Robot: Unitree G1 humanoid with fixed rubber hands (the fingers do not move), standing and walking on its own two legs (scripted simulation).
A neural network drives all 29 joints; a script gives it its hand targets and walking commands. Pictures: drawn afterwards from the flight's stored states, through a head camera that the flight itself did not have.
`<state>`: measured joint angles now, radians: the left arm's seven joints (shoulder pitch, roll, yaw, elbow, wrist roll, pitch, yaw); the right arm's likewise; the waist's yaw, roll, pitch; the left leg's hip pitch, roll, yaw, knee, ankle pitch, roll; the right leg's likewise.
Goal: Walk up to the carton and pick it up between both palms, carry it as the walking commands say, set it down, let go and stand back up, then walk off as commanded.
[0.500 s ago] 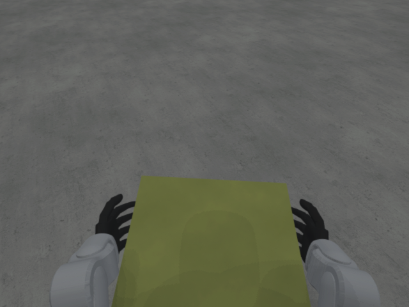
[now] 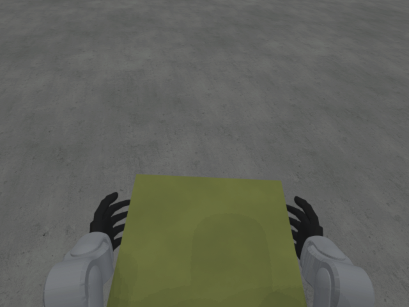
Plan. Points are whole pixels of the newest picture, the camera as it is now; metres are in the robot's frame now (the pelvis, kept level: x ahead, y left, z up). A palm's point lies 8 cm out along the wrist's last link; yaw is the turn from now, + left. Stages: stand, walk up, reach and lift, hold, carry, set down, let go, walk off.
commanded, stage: carry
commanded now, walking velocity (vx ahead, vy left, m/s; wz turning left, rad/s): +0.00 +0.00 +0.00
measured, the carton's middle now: (204, 258) +0.22 +0.02 +0.02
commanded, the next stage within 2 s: none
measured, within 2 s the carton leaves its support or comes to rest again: neither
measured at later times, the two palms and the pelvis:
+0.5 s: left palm (50, 234) +0.20 +0.25 +0.11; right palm (274, 247) +0.21 -0.09 +0.11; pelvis -0.02 +0.08 +0.02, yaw +1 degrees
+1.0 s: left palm out of the picture +0.12 +0.32 +0.06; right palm (224, 297) +0.15 -0.02 +0.08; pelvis -0.10 +0.13 +0.00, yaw +5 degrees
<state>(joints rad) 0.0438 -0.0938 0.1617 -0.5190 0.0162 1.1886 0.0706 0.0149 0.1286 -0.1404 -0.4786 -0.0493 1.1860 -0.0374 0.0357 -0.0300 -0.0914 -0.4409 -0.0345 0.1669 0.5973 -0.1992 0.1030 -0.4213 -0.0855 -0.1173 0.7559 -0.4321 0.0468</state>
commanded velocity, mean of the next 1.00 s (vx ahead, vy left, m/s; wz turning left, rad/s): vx -0.10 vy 0.00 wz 0.24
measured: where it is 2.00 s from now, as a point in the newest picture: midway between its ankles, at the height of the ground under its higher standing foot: outside the picture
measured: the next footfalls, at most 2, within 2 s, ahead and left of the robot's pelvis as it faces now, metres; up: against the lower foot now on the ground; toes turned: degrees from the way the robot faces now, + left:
right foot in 0.02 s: +0.06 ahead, -0.11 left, +0.01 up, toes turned -8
left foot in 0.80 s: -0.03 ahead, +0.20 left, +0.00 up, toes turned -1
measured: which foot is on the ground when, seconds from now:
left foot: down 0.00-0.68, up 0.70-0.78, down 0.80-1.00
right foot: up 0.00-0.00, down 0.02-0.82, up 0.84-1.00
